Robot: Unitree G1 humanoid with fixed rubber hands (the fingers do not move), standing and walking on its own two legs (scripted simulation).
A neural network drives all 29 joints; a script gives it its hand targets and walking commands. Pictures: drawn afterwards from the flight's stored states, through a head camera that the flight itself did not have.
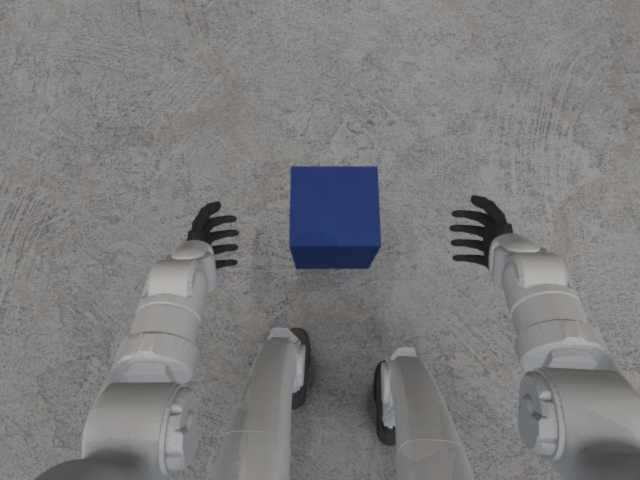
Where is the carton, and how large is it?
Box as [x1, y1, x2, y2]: [289, 166, 380, 268]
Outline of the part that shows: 291,167 289,246 296,268 367,268 380,246 377,166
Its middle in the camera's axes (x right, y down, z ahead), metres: +0.03 -0.05 +1.02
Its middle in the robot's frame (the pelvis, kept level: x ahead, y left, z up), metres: +0.57 +0.02 -0.56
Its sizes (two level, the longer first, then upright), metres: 0.210 0.200 0.250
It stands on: the floor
